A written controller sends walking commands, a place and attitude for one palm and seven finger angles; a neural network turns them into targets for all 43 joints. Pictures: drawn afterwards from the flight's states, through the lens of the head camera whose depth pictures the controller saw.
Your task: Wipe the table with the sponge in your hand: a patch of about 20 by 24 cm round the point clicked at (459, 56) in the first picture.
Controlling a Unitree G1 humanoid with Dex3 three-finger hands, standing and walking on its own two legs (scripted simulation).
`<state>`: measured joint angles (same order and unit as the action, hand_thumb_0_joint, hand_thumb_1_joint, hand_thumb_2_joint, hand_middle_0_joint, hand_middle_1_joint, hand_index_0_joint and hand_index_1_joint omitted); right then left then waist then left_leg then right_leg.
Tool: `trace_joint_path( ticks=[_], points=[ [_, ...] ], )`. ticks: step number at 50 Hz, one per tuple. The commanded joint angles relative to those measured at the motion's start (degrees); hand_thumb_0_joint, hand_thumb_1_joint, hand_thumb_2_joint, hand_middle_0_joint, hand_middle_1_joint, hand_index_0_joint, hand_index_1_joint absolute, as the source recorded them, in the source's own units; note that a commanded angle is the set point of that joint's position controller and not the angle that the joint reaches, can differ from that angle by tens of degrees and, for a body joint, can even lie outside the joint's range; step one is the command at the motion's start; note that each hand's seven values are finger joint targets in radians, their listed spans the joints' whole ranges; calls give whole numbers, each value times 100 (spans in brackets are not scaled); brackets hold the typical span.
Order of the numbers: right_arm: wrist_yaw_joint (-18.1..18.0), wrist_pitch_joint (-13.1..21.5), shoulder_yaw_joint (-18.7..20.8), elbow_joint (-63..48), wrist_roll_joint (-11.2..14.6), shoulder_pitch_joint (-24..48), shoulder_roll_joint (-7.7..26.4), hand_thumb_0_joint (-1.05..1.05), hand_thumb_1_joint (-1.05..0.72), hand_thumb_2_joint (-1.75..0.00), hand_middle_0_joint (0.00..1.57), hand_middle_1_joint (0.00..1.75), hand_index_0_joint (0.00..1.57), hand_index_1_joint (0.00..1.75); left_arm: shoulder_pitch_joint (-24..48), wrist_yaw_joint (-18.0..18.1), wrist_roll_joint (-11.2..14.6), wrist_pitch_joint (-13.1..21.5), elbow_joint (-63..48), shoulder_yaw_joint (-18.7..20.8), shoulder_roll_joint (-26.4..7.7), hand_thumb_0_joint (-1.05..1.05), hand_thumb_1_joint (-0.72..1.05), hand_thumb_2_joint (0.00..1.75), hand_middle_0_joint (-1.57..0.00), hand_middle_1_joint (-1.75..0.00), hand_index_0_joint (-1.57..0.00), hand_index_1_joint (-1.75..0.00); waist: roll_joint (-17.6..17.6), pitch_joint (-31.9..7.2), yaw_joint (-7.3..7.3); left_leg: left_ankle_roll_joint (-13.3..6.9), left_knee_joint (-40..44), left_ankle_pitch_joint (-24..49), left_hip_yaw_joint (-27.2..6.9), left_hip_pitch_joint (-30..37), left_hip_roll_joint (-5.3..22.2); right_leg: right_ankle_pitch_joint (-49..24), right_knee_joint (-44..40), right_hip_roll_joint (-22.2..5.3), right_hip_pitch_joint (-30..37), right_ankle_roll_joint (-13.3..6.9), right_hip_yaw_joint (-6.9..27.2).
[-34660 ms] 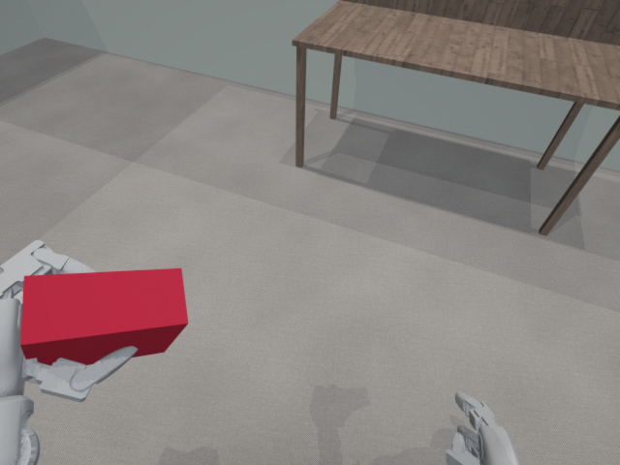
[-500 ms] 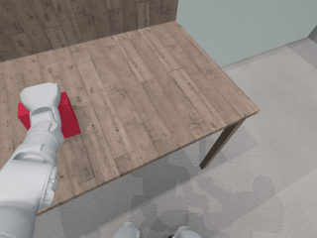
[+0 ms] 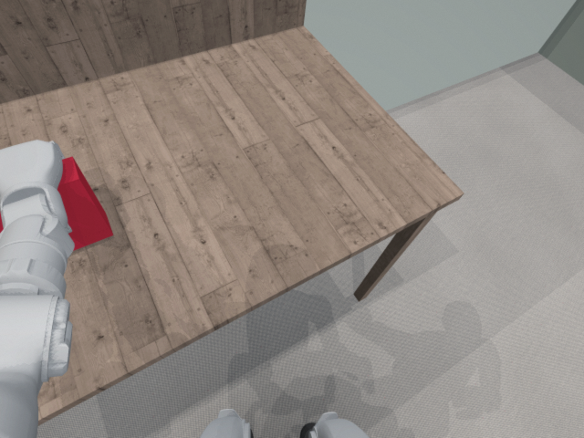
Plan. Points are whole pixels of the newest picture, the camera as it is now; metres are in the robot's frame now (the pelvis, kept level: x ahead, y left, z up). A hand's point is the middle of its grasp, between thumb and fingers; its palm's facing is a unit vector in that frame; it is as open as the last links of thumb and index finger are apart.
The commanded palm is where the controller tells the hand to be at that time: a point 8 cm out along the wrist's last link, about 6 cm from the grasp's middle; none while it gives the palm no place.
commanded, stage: slide back across to the first lane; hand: left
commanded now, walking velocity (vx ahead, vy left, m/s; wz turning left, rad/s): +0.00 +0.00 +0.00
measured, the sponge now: (58, 221) +0.44 +0.33 -0.03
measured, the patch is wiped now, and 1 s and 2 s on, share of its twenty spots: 1.00 1.00 1.00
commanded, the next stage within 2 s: wipe back along the first lane in 0.30 s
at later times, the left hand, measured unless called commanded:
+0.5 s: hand (5, 210) +0.43 +0.38 +0.01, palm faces -0.14 -0.04 -0.99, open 9.9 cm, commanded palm +0.40 +0.35 +0.06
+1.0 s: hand (8, 254) +0.37 +0.35 +0.01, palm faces -0.11 -0.01 -0.99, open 9.9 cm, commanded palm +0.34 +0.33 +0.04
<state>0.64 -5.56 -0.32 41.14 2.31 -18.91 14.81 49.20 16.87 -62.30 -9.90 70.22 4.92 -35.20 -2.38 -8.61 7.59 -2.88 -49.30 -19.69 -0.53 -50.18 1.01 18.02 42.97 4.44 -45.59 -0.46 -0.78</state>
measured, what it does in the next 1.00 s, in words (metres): stands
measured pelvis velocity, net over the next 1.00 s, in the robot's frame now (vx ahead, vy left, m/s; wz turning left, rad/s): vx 0.02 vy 0.01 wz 0.04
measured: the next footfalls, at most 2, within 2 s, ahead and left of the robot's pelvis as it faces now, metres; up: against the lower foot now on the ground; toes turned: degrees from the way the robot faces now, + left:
none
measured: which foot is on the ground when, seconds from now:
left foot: down 0.00-1.00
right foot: down 0.00-1.00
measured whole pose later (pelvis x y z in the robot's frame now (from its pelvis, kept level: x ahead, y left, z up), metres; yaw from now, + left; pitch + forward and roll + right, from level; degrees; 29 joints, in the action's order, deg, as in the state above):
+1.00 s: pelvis +0.02 +0.01 +0.02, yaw +2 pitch +13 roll -3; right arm 0.4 -9.1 0.8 38.6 3.3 -11.5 13.8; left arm 26.0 18.3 -59.9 -9.1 49.6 0.6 -28.4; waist -2.0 -8.3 0.7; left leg -3.3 -43.9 -19.9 -1.3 -37.4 -0.9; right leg 18.9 37.8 2.7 -32.3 -0.3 -1.3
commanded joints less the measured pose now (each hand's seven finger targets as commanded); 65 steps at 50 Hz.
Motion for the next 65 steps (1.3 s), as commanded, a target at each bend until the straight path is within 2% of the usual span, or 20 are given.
trace_joint_path(
  ticks=[1, 6, 8, 11, 16, 18, 20, 24, 28, 32, 36, 40, 42, 46, 47, 54, 59, 62, 64, 65],
  points=[
    [-73, 88, 351, -417, 25, -403, 1072, 0, -90, -90, 20, 30, 20, 30, 1240, 34, -186, -112, -703, 116, -1944, 0, 10, 130, -120, -160, -120, -160, -346, -1982, -328, -23, 731, 1038, -232, 1856, -62, -743, -645, 31, 1104, -266, -48],
    [-65, 45, 416, -386, 22, -396, 1081, 0, -90, -90, 20, 30, 20, 30, 866, -60, -185, 92, -885, 72, -1737, 0, 10, 130, -120, -160, -120, -160, -277, -1856, -320, -26, 737, 1465, -250, 2177, -39, -1054, -716, 50, 1114, -288, -60],
    [-61, 13, 437, -349, 10, -423, 1098, 0, -90, -90, 20, 30, 20, 30, 819, -67, -184, 219, -1095, 300, -1979, 0, 10, 130, -120, -160, -120, -160, -539, -2065, -418, -1, 685, 1947, -271, 2413, -36, -1411, -624, 42, 1190, -320, -54],
    [-18, -53, 463, -355, 6, -357, 1083, 0, -90, -90, 20, 30, 20, 30, 370, -34, -183, 275, -1087, 272, -1775, 0, 10, 130, -120, -160, -120, -160, -412, -1903, -446, 13, 675, 2170, -242, 2421, -42, -1592, -628, 53, 1244, -328, -86],
    [17, -155, 481, -358, 12, -254, 1122, 0, -90, -90, 20, 30, 20, 30, 207, -7, -169, 334, -1169, 460, -1966, 0, 10, 130, -120, -160, -120, -160, -317, -1908, -513, 20, 659, 2459, -219, 2398, -69, -1967, -596, 20, 1478, -326, -57],
    [38, -191, 490, -355, 3, -255, 1142, 0, -90, -90, 20, 30, 20, 30, -23, -27, -158, 366, -1232, 695, -2173, 0, 10, 130, -120, -160, -120, -160, -367, -2100, -643, 31, 598, 2953, -246, 2527, -73, -2289, -532, 6, 1633, -338, -38],
    [47, -196, 527, -389, 12, -224, 1105, 0, -90, -90, 20, 30, 20, 30, -5, -42, -176, 374, -1343, 406, -1794, 0, 10, 130, -120, -160, -120, -160, -312, -2046, -529, 40, 591, 3029, -236, 2631, -44, -2322, -562, 8, 1541, -315, -69],
    [64, -193, 578, -460, 42, -117, 1038, 0, -90, -90, 20, 30, 20, 30, -424, -119, -48, 400, -1671, 20, -1117, 0, 10, 130, -120, -160, -120, -160, -373, -2004, -514, 77, 602, 3423, -322, 3024, 40, -2194, -639, 20, 1356, -307, -110],
    [58, -216, 603, -530, 55, 30, 1011, 0, -90, -90, 20, 30, 20, 30, -1056, -115, 125, 371, -2138, 112, -971, 0, 10, 130, -120, -160, -120, -160, -318, -2111, -615, 95, 628, 3735, -385, 3236, 73, -2268, -676, 19, 1536, -313, -114],
    [47, -232, 555, -605, 84, 313, 984, 0, -90, -90, 20, 30, 20, 30, -1446, -67, 297, 217, -2509, 111, -798, 0, 10, 130, -120, -160, -120, -160, -295, -1846, -669, 96, 775, 3471, -382, 3123, 67, -2193, -748, -12, 1674, -332, -107],
    [46, -242, 527, -685, 97, 481, 937, 0, -90, -90, 20, 30, 20, 30, -1691, -39, 265, 17, -2683, -291, -339, 0, 10, 130, -120, -160, -120, -160, -200, -1496, -617, 116, 921, 2930, -444, 3089, 45, -1662, -821, -2, 1545, -332, -194],
    [-23, -246, 484, -679, 107, 557, 939, 0, -90, -90, 20, 30, 20, 30, -1538, -61, 183, -66, -2491, -318, -357, 0, 10, 130, -120, -160, -120, -160, 44, -1096, -596, 83, 1085, 2000, -436, 2832, -20, -1193, -925, -21, 1470, -367, -204],
    [-61, -228, 463, -709, 102, 643, 910, 0, -90, -90, 20, 30, 20, 30, -1471, -53, 182, -5, -2581, -244, -394, 0, 10, 130, -120, -160, -120, -160, -143, -1156, -682, 88, 1152, 1863, -441, 2823, -27, -1083, -921, -33, 1513, -412, -168],
    [-109, -238, 433, -723, 105, 628, 897, 0, -90, -90, 20, 30, 20, 30, -1422, -50, 162, 34, -2283, -475, -174, 0, 10, 130, -120, -160, -120, -160, 87, -926, -582, 55, 1167, 1263, -355, 2564, -85, -796, -965, -34, 1417, -389, -165],
    [-119, -223, 437, -723, 106, 651, 891, 0, -90, -90, 20, 30, 20, 30, -1515, -36, 210, 86, -2269, -238, -343, 0, 10, 130, -120, -160, -120, -160, 6, -1021, -695, 61, 1184, 1332, -362, 2561, -70, -849, -949, -40, 1508, -418, -136],
    [-105, -197, 470, -814, 103, 673, 855, 0, -90, -90, 20, 30, 20, 30, -1972, 63, 275, 114, -2405, -444, 36, 0, 10, 130, -120, -160, -120, -160, 32, -1288, -724, 63, 1028, 1403, -313, 2553, -86, -952, -832, -10, 1502, -408, -138],
    [-112, -184, 454, -851, 133, 779, 885, 0, -90, -90, 20, 30, 20, 30, -2380, 80, 443, -70, -2612, -386, 25, 0, 10, 130, -120, -160, -120, -160, 248, -1162, -727, 37, 1036, 1350, -266, 2376, -98, -1122, -838, -23, 1723, -374, -111],
    [-108, -149, 447, -905, 159, 910, 865, 0, -90, -90, 20, 30, 20, 30, -2777, 27, 501, -154, -2802, -355, 104, 0, 10, 130, -120, -160, -120, -160, 213, -1131, -828, 39, 1098, 1435, -291, 2379, -99, -1181, -857, -35, 1830, -392, -89],
    [-102, -131, 450, -959, 166, 928, 847, 0, -90, -90, 20, 30, 20, 30, -2962, -14, 538, -208, -3032, -646, 391, 0, 10, 130, -120, -160, -120, -160, 213, -1082, -774, 30, 1092, 1387, -271, 2459, -105, -1117, -870, -24, 1803, -371, -131],
    [-105, -122, 456, -938, 173, 950, 856, 0, -90, -90, 20, 30, 20, 30, -3053, -7, 551, -242, -3046, -462, 223, 0, 10, 130, -120, -160, -120, -160, 263, -1024, -814, 23, 1105, 1337, -265, 2449, -109, -1136, -917, -32, 1828, -373, -95]
  ],
)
